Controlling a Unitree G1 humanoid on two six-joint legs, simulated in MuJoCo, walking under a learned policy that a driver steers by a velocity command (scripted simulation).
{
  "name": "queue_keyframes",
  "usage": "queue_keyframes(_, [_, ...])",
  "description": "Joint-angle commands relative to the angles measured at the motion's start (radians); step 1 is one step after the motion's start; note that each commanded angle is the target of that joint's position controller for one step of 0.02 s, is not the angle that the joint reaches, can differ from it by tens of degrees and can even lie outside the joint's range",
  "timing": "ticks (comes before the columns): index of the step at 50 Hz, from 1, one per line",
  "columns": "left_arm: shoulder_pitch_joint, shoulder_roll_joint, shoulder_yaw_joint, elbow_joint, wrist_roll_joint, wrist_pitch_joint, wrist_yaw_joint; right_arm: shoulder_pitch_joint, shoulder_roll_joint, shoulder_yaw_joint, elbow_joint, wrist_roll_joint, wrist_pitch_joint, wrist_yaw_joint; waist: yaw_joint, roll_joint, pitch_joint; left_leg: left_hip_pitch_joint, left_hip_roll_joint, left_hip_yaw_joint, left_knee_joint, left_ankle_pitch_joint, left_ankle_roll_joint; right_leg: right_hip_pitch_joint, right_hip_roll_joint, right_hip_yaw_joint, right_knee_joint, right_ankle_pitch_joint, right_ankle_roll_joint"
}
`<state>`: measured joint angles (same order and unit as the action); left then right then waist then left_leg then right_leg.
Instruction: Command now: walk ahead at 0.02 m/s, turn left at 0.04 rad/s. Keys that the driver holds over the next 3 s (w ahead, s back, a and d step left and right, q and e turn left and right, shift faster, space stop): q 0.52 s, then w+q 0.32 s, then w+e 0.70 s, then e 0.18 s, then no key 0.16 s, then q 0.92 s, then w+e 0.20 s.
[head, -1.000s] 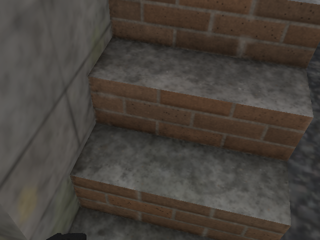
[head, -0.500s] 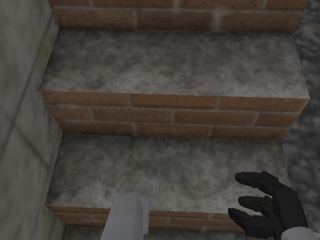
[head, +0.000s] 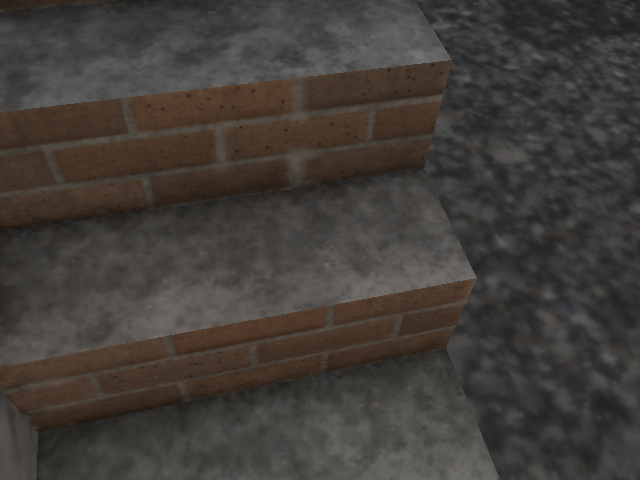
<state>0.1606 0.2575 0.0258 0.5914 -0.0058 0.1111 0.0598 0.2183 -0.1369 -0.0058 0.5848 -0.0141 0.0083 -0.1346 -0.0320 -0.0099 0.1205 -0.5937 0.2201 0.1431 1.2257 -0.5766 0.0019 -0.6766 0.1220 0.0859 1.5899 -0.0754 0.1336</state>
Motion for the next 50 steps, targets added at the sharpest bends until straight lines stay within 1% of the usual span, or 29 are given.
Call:
queue_keyframes(1, [0.105,0.056,0.019,-0.016,0.008,0.004,0.007,-0.109,-0.179,-0.056,-0.096,0.010,-0.028,0.000,0.036,0.227,-0.159,0.128,0.150,-0.368,-0.326,0.476,0.177,0.059,-0.042,-0.008,-0.163,-0.051,-0.008])
queue_keyframes(3, [0.187,0.044,0.013,0.028,0.039,0.023,0.004,-0.179,-0.164,-0.052,-0.104,0.023,-0.037,0.016,0.070,0.221,-0.163,0.065,0.105,-0.335,-0.296,0.449,0.142,0.195,-0.141,-0.068,-0.490,-0.020,-0.060])
queue_keyframes(5, [0.233,0.022,0.009,0.095,0.060,0.016,-0.010,-0.199,-0.144,-0.050,-0.107,0.040,-0.037,0.024,0.061,0.138,-0.166,-0.040,0.079,-0.320,-0.199,0.442,0.112,0.414,-0.184,-0.116,-0.883,0.337,-0.129])
queue_keyframes(7, [0.293,-0.007,0.015,0.165,0.055,0.008,-0.017,-0.228,-0.075,-0.029,-0.114,0.059,-0.030,0.019,0.079,0.066,-0.115,-0.153,0.043,-0.298,-0.051,0.360,0.083,0.569,-0.192,-0.152,-1.214,0.581,-0.184])
queue_keyframes(9, [0.232,-0.092,-0.010,0.212,0.045,-0.017,-0.035,-0.151,0.019,-0.008,-0.066,0.067,0.003,0.045,0.046,-0.125,-0.081,-0.165,-0.188,-0.064,0.534,-0.138,0.034,0.553,-0.208,-0.117,-1.514,0.712,-0.236])
queue_keyframes(10, [0.179,0.047,-0.014,0.180,0.096,-0.057,-0.046,-0.109,0.079,-0.003,-0.062,0.087,0.006,0.059,0.011,-0.204,-0.143,-0.327,-0.305,-0.112,1.081,-0.252,-0.069,0.530,-0.334,-0.002,-1.124,1.399,-0.238])
queue_keyframes(11, [0.098,0.152,-0.001,0.140,0.104,-0.054,-0.055,0.036,0.035,-0.016,-0.038,0.107,0.005,0.060,-0.066,-0.180,-0.233,-0.390,-0.313,-0.230,1.287,-0.205,-0.134,0.545,-0.483,0.109,-1.099,1.336,-0.369])
queue_keyframes(12, [0.056,0.186,0.010,0.116,0.076,-0.036,-0.053,0.033,-0.053,-0.028,-0.036,0.080,-0.008,0.056,-0.073,-0.131,-0.168,-0.554,-0.308,-0.279,1.182,-0.206,-0.151,0.610,-0.500,0.089,-1.108,1.009,-0.431])
queue_keyframes(13, [0.064,0.189,0.019,0.103,0.055,-0.023,-0.052,-0.005,-0.089,-0.042,-0.001,0.063,-0.017,0.063,-0.053,-0.031,-0.130,-0.600,-0.324,-0.280,1.180,-0.027,-0.139,0.624,-0.446,0.064,-1.079,0.769,-0.380])
queue_keyframes(15, [0.132,0.186,0.026,0.078,0.029,-0.050,0.000,-0.161,-0.092,-0.027,-0.016,0.037,-0.031,0.071,0.043,0.024,-0.173,-0.689,-0.282,-0.265,1.159,0.077,-0.147,0.782,-0.494,0.063,-1.159,0.740,-0.389])
queue_keyframes(16, [0.113,0.234,0.040,0.047,0.050,-0.072,0.020,-0.166,-0.100,-0.027,-0.064,0.043,-0.020,0.065,0.022,-0.135,-0.188,-0.678,-0.235,-0.298,1.185,0.099,-0.174,0.767,-0.627,0.176,-1.192,0.692,-0.456])
queue_keyframes(17, [0.087,0.214,0.040,0.023,0.057,-0.081,0.042,-0.164,-0.136,-0.038,-0.075,0.055,0.007,0.056,0.032,-0.192,-0.189,-0.670,-0.207,-0.341,1.204,0.084,-0.203,0.759,-0.684,0.238,-1.249,0.580,-0.496])
queue_keyframes(19, [0.142,0.135,0.027,-0.009,0.040,-0.071,0.065,-0.251,-0.206,-0.070,-0.090,0.032,0.030,0.055,0.094,-0.073,-0.169,-0.623,-0.241,-0.305,1.124,0.046,-0.202,0.790,-0.573,0.134,-1.236,0.500,-0.447])
queue_keyframes(21, [0.134,0.128,0.031,-0.039,0.019,-0.060,0.068,-0.310,-0.147,-0.053,-0.134,0.019,0.032,0.074,0.091,-0.012,-0.136,-0.530,-0.234,-0.287,0.859,0.107,-0.218,0.735,-0.486,0.003,-1.240,0.489,-0.400])
queue_keyframes(27, [-0.011,0.122,0.046,-0.107,0.037,-0.037,0.054,-0.195,-0.051,-0.013,-0.069,0.026,0.022,0.104,0.039,-0.129,-0.196,-0.051,-0.151,-0.097,0.029,0.247,-0.189,0.559,-0.350,-0.261,-1.254,0.324,-0.364])
queue_keyframes(28, [0.041,0.072,0.036,-0.074,0.077,-0.098,0.020,-0.138,-0.051,-0.022,-0.086,-0.013,0.074,0.102,0.021,-0.158,-0.209,0.103,-0.200,-0.077,-0.127,0.164,-0.091,0.505,-0.365,-0.267,-1.256,0.349,-0.342])
queue_keyframes(30, [0.005,0.095,0.047,-0.066,0.071,-0.143,-0.017,-0.096,-0.077,-0.037,-0.105,-0.010,0.113,0.086,0.013,-0.257,-0.257,0.161,-0.181,-0.087,-0.323,0.088,-0.033,0.575,-0.436,-0.211,-1.214,0.315,-0.331])
queue_keyframes(32, [-0.036,0.075,0.042,-0.053,0.055,-0.123,-0.032,0.006,-0.107,-0.055,-0.072,-0.024,0.081,0.066,-0.033,-0.158,-0.316,0.315,-0.223,-0.047,-0.661,0.340,0.000,0.584,-0.429,-0.239,-1.010,0.224,-0.277])
queue_keyframes(33, [0.024,0.052,0.039,-0.026,0.034,-0.090,-0.033,-0.025,-0.136,-0.065,-0.045,-0.025,0.055,0.079,0.016,-0.036,-0.269,0.336,-0.316,-0.010,-0.877,0.343,-0.023,0.591,-0.357,-0.307,-0.838,0.120,-0.252])
queue_keyframes(34, [0.042,0.027,0.032,-0.033,0.037,-0.079,-0.029,0.002,-0.131,-0.063,-0.030,-0.032,0.032,0.098,0.016,0.055,-0.231,0.461,-0.272,-0.108,-0.886,0.460,-0.026,0.372,-0.320,-0.284,-0.616,-0.225,-0.229])
queue_keyframes(35, [0.042,-0.097,-0.004,-0.103,0.054,-0.083,-0.040,0.026,-0.187,-0.056,-0.079,-0.025,0.012,0.099,0.062,0.283,-0.257,0.601,-0.005,-0.511,-0.681,1.221,0.057,-0.029,-0.253,-0.213,-0.307,-0.519,-0.127])
queue_keyframes(36, [-0.009,0.058,0.026,-0.105,-0.004,-0.114,-0.039,0.030,-0.391,-0.117,-0.065,-0.004,-0.015,0.121,-0.007,0.397,-0.439,0.573,0.208,-0.910,-0.882,0.724,0.460,-0.082,-0.089,-0.073,0.122,-0.636,-0.047])
queue_keyframes(37, [-0.133,0.093,0.044,-0.112,-0.033,-0.134,-0.046,0.074,-0.372,-0.113,-0.032,0.004,-0.026,0.126,-0.068,0.314,-0.304,0.572,0.206,-0.952,-1.002,0.225,0.517,-0.322,-0.102,0.008,0.401,-0.605,-0.034])
queue_keyframes(38, [-0.194,0.032,0.022,-0.132,-0.044,-0.147,-0.046,0.118,-0.299,-0.093,0.041,0.016,-0.031,0.115,-0.058,0.269,-0.077,0.514,0.135,-0.829,-1.031,-0.046,0.419,-0.505,-0.146,0.012,0.377,-0.518,-0.052])
queue_keyframes(40, [-0.257,0.006,-0.008,-0.169,0.023,-0.154,-0.030,0.082,-0.209,-0.055,0.069,0.031,-0.038,0.094,-0.014,0.129,0.038,0.424,0.045,-0.675,-0.945,0.219,0.309,-0.540,-0.143,-0.042,0.470,-0.390,-0.053])
queue_keyframes(42, [-0.243,-0.064,-0.037,-0.212,0.041,-0.154,-0.044,0.097,-0.185,-0.043,0.088,0.018,-0.042,0.070,0.012,0.113,-0.043,0.418,0.017,-0.601,-0.916,0.388,0.295,-0.528,-0.122,-0.059,0.666,-0.328,-0.063])
queue_keyframes(44, [-0.151,-0.097,-0.061,-0.198,0.021,-0.143,-0.053,0.153,-0.172,-0.034,0.145,0.023,-0.035,0.061,0.031,0.082,-0.101,0.474,0.034,-0.509,-0.917,0.379,0.248,-0.592,-0.136,-0.029,0.725,-0.349,-0.076])
queue_keyframes(47, [-0.158,-0.115,-0.082,-0.213,-0.007,-0.133,-0.037,0.250,-0.164,-0.032,0.220,0.011,-0.038,0.063,-0.005,0.104,-0.066,0.502,0.081,-0.451,-0.961,0.303,0.225,-0.757,-0.098,0.055,0.827,-0.372,-0.090])
queue_keyframes(50, [-0.240,-0.123,-0.104,-0.294,0.007,-0.126,-0.030,0.216,-0.184,-0.031,0.248,0.021,-0.047,0.056,0.017,0.101,-0.068,0.396,0.059,-0.363,-1.032,0.231,0.189,-0.728,-0.148,0.048,0.593,-0.268,-0.088])
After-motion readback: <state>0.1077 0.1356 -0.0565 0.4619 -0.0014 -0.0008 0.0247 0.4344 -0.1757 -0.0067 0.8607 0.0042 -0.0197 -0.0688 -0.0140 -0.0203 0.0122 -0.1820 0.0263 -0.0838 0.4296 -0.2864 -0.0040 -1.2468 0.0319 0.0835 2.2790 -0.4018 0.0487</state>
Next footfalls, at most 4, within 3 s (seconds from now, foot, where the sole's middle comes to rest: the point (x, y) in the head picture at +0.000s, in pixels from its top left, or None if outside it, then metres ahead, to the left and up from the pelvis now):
0.18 right None -0.02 -0.18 -0.90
0.68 left None -0.12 0.05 -0.90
1.14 right None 0.16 -0.16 -0.68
1.78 left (252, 467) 0.38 0.10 -0.47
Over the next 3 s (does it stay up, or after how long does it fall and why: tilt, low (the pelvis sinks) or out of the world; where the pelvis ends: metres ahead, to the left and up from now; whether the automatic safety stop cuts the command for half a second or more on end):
stays up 0.35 0.04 0.30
